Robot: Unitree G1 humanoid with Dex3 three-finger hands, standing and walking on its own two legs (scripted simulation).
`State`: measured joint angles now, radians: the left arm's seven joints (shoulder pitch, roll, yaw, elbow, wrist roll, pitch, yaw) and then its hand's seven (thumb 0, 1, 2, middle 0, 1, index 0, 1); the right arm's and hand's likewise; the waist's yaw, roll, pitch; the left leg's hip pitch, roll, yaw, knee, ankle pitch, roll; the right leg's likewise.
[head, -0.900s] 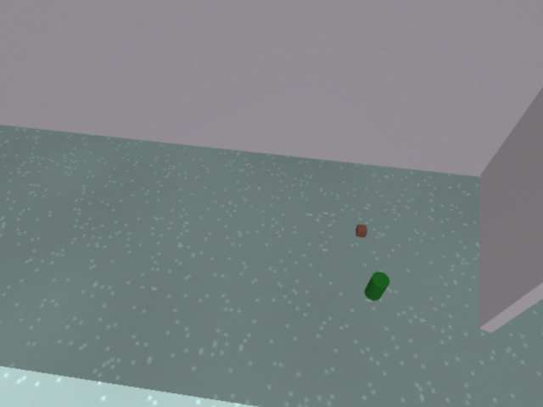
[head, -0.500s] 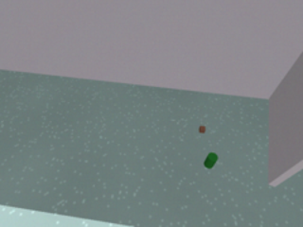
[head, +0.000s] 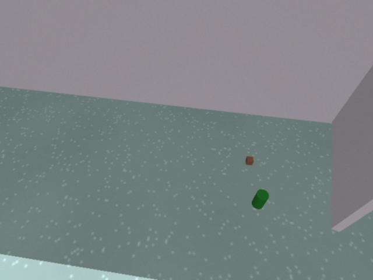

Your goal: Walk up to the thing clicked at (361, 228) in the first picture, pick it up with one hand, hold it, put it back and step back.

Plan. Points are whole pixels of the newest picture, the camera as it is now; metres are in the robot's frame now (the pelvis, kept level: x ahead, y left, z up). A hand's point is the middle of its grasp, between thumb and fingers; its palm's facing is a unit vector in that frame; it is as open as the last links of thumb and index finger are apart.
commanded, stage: stand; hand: left
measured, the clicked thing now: (249, 160) +0.96 -0.42 -0.76
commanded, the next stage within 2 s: walk up in 0.22 s
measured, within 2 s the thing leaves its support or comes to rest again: neither
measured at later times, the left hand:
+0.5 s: hand out of the picture +0.15 +0.23 -0.15, palm faces -0.22 -0.91 -0.36, open 7.4 cm
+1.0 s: hand (162, 205) +0.36 +0.08 -0.18, palm faces -0.48 -0.82 -0.32, open 7.4 cm
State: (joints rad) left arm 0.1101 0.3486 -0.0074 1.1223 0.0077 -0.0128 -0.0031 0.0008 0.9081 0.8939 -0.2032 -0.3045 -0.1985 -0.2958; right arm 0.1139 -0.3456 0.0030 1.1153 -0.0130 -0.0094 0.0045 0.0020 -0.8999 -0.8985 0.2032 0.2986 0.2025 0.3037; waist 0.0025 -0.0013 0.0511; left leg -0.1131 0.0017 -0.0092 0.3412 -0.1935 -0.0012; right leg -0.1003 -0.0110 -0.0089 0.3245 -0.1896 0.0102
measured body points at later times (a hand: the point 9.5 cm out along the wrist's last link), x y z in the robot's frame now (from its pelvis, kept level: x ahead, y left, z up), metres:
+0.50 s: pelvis +0.03 -0.05 -0.02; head +0.04 -0.06 +0.43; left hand +0.16 +0.27 -0.12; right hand +0.04 -0.41 -0.12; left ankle +0.00 +0.12 -0.75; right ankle +0.07 -0.23 -0.73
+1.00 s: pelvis +0.19 -0.14 -0.03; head +0.22 -0.12 +0.42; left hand +0.38 +0.12 -0.16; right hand +0.10 -0.46 -0.11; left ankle +0.28 -0.06 -0.75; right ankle +0.11 -0.24 -0.70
